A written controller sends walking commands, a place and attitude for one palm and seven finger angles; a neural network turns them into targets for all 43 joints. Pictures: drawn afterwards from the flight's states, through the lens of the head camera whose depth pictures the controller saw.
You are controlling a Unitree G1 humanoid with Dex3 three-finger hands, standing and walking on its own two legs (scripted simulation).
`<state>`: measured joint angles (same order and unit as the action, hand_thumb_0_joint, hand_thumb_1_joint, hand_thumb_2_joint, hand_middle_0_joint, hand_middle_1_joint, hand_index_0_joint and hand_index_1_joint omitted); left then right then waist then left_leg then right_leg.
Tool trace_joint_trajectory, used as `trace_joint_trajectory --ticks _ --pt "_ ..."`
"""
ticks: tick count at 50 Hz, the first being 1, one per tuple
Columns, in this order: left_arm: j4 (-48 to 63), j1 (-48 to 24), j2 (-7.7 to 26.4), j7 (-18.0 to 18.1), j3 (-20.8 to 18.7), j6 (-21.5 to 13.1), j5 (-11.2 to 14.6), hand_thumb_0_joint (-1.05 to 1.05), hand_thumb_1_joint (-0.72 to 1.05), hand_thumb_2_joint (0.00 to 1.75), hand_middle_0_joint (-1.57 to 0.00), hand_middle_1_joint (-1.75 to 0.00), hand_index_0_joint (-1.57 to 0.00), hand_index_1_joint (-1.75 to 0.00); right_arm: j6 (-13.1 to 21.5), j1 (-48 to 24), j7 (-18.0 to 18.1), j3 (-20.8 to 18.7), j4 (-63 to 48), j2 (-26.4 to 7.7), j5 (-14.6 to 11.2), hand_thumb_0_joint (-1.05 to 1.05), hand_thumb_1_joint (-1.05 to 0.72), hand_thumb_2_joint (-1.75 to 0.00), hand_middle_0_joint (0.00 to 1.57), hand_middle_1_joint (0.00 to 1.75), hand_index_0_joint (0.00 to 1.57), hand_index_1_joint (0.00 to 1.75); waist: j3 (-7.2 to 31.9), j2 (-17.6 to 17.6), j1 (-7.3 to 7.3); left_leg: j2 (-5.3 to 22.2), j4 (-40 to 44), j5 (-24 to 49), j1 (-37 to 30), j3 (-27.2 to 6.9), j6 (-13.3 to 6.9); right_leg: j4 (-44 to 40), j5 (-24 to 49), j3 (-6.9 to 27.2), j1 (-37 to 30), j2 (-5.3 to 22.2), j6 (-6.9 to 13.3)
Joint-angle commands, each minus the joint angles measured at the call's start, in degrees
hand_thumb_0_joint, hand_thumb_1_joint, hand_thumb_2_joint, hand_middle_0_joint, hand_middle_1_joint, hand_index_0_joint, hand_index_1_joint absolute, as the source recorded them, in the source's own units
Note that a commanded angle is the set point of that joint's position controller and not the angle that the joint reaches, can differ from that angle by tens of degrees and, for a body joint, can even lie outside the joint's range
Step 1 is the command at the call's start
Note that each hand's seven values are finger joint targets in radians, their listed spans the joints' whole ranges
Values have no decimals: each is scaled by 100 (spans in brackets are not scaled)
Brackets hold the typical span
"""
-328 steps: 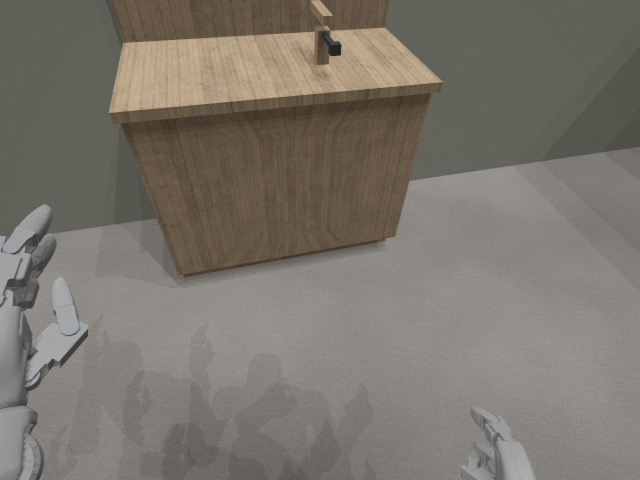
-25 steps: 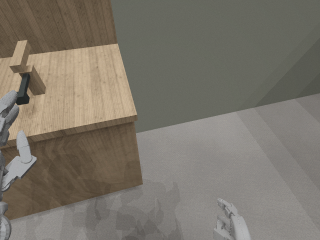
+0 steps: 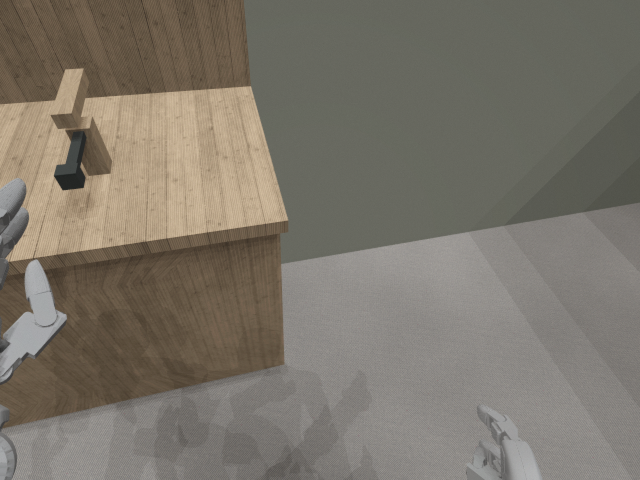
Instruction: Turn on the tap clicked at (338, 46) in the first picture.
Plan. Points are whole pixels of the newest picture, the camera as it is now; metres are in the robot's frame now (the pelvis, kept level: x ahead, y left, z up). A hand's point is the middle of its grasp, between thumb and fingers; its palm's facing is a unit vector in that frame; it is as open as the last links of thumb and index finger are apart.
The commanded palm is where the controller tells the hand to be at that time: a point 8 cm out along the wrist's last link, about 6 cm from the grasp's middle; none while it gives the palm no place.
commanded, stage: come to a stop and stand still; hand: left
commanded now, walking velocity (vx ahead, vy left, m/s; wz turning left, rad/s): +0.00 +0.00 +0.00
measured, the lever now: (70, 176) +0.47 +0.41 +0.08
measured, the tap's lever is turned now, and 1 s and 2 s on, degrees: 0 0 0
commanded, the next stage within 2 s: look again from close up in 0.48 s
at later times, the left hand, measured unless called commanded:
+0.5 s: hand (62, 368) +0.17 +0.23 +0.16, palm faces +0.41 -0.83 -0.38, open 7.5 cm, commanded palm +0.12 +0.27 +0.18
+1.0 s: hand (22, 334) +0.20 +0.28 +0.16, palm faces +0.41 -0.84 -0.36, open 7.5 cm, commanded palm +0.14 +0.29 +0.18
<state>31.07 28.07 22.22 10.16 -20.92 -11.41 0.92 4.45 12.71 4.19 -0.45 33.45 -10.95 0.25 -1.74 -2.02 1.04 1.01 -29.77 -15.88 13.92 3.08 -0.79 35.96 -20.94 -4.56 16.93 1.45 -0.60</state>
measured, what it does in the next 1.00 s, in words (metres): steps on the spot: right foot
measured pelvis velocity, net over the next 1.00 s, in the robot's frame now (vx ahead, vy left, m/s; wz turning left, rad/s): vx -0.03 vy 0.02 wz -0.02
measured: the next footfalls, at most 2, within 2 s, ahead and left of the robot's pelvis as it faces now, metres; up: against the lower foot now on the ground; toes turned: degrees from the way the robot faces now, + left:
right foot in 0.06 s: +0.02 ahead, -0.12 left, +0.00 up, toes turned -4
left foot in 1.72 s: +0.11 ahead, +0.13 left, +0.00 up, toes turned +0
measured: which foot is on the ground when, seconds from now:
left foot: down 0.00-1.00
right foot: up 0.00-0.04, down 0.06-1.00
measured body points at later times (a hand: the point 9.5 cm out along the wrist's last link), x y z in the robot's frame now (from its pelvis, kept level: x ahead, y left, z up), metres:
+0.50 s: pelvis -0.05 -0.01 +0.00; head -0.04 -0.01 +0.45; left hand +0.14 +0.27 +0.18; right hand +0.09 -0.26 -0.09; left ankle +0.00 +0.11 -0.74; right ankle -0.02 -0.11 -0.74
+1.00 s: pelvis -0.03 +0.02 +0.00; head +0.00 +0.05 +0.45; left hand +0.17 +0.32 +0.18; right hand +0.14 -0.19 -0.07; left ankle -0.01 +0.11 -0.74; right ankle -0.02 -0.11 -0.74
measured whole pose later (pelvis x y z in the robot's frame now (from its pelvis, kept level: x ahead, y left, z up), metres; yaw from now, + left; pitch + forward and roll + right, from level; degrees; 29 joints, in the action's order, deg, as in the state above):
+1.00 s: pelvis -0.03 +0.02 +0.00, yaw -1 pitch +0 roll -1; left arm 22.2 21.5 22.3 5.7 -21.8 -14.1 2.4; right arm 9.7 13.9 1.5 2.0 34.5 -9.3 0.2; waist -2.4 -3.1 3.0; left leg -1.0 -26.5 -12.6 14.2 2.1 -2.4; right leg 24.6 -12.5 -2.3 12.2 1.2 -0.8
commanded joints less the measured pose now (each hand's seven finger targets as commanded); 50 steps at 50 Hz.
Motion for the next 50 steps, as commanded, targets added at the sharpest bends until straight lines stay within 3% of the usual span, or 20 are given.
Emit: trace_joint_trajectory --ticks 1,4,7,9,13,17,23,28,29,30,31,32,33,35,37,39,41,42,47,50 --pt "749 -567 528 41 -225 -369 -30 0 90 90 -20 -30 -20 -30 395 -297 -67 -201 -621 -823 -58 0 -90 -90 20 30 20 30 664 1181 -145 1133 591 2841 -340 -716 -187 -940 596 23 -575 -24 -55" --pt "479 -613 587 17 -257 -334 -19 0 90 90 -20 -30 -20 -30 323 -413 -85 -127 -647 -754 -61 0 -90 -90 20 30 20 30 727 616 -162 804 407 1664 335 -522 53 -1166 2314 445 -1221 322 78" --pt "558 -606 660 -40 -310 -231 107 0 90 90 -20 -30 -20 -30 248 -487 -85 -150 -699 -719 -71 0 -90 -90 20 30 20 30 890 -247 -149 336 -30 730 90 -186 204 -1438 2015 1021 -706 708 331" --pt "669 -452 800 -20 -455 -221 155 0 90 90 -20 -30 -20 -30 196 -551 -62 -71 -704 -609 -44 0 -90 -90 20 30 20 30 817 -177 -136 261 22 377 -5 -238 143 -1671 1233 1124 -411 819 378" --pt "956 -437 890 -29 -549 -221 173 0 90 90 -20 -30 -20 -30 127 -713 -2 -24 -799 -600 -16 0 -90 -90 20 30 20 30 416 282 -96 412 639 -178 195 -454 68 -1777 -39 899 -99 451 192" --pt "846 -519 763 -16 -484 -255 128 0 90 90 -20 -30 -20 -30 182 -639 43 -42 -795 -659 -38 0 -90 -90 20 30 20 30 386 760 -80 555 1082 -433 516 -564 33 -1540 175 671 -470 153 94" --pt "471 -590 525 -7 -185 -223 72 0 90 90 -20 -30 -20 -30 306 -485 40 -91 -699 -726 -71 0 -90 -90 20 30 20 30 400 392 -100 476 863 -353 434 -421 47 -1706 257 786 -476 237 101" --pt "793 -651 706 19 -271 -205 59 0 90 90 -20 -30 -20 -30 342 -522 34 -120 -687 -737 -60 0 -90 -90 20 30 20 30 576 387 -96 393 641 96 194 -353 65 -1749 446 835 -448 342 137" --pt "1950 -6227 5447 -88 -3772 -741 -646 0 90 90 -20 -30 -20 -30 584 66 1 -329 -645 -861 204 0 -90 -90 20 30 20 30 -337 -792 203 291 -485 367 682 -84 3 -2480 1482 1387 455 588 -188" --pt "-997 -3205 2061 -347 -1441 -527 -181 0 90 90 -20 -30 -20 -30 579 -226 -46 -70 -301 -237 64 0 -90 -90 20 30 20 30 858 -876 9 -276 -455 240 126 -205 -28 -1927 1284 1324 -94 946 475" --pt "-788 -1638 1512 -310 -1189 -535 81 0 90 90 -20 -30 -20 -30 643 -445 -57 -183 -740 -471 -88 0 -90 -90 20 30 20 30 412 -462 292 -101 -313 319 68 -134 52 -2262 1049 1625 -110 883 276" --pt "-1012 -1422 689 -349 -584 -524 158 0 90 90 -20 -30 -20 -30 701 -438 -151 -225 -879 -575 -165 0 -90 -90 20 30 20 30 582 432 187 -69 4 287 -219 -62 84 -2124 841 1729 -264 924 452" --pt "-187 -1580 803 -392 -419 -662 215 0 90 90 -20 -30 -20 -30 719 -367 -207 -200 -807 -673 -117 0 -90 -90 20 30 20 30 875 954 132 -118 345 239 -268 -195 32 -1862 620 1379 -600 784 441" --pt "172 -1041 664 -436 -180 -729 255 0 90 90 -20 -30 -20 -30 786 -434 -297 -202 -755 -720 -115 0 -90 -90 20 30 20 30 843 937 182 65 728 293 -323 -367 -41 -1713 212 1128 -559 438 240" --pt "386 -516 623 -439 -150 -704 263 0 90 90 -20 -30 -20 -30 831 -522 -341 -184 -845 -729 -124 0 -90 -90 20 30 20 30 649 882 210 302 1175 -243 14 -625 -120 -1526 -6 834 -647 174 164" --pt "439 -544 838 -395 -363 -700 197 0 90 90 -20 -30 -20 -30 824 -524 -337 -139 -912 -742 -126 0 -90 -90 20 30 20 30 487 350 198 466 1532 -889 658 -895 -175 -1260 37 629 -923 6 88" --pt "314 -692 1041 -357 -687 -687 189 0 90 90 -20 -30 -20 -30 812 -485 -284 -142 -923 -759 -116 0 -90 -90 20 30 20 30 404 -33 162 471 1563 -999 799 -916 -180 -1288 134 596 -948 -28 68" --pt "438 -944 1345 -324 -967 -704 187 0 90 90 -20 -30 -20 -30 804 -522 -250 -136 -927 -770 -103 0 -90 -90 20 30 20 30 346 209 144 450 1599 -977 694 -864 -158 -1317 156 613 -823 -64 69" --pt "790 -1715 1111 -343 -753 -788 188 0 90 90 -20 -30 -20 -30 892 -522 -205 -77 -881 -683 -43 0 -90 -90 20 30 20 30 697 872 71 366 1304 18 148 -712 -111 -1249 1165 564 -1007 -25 113" --pt "729 -1584 672 -367 -258 -724 151 0 90 90 -20 -30 -20 -30 944 -451 -277 -105 -783 -752 -5 0 -90 -90 20 30 20 30 962 855 54 220 907 615 -249 -579 -82 -1293 1431 558 -1005 25 186"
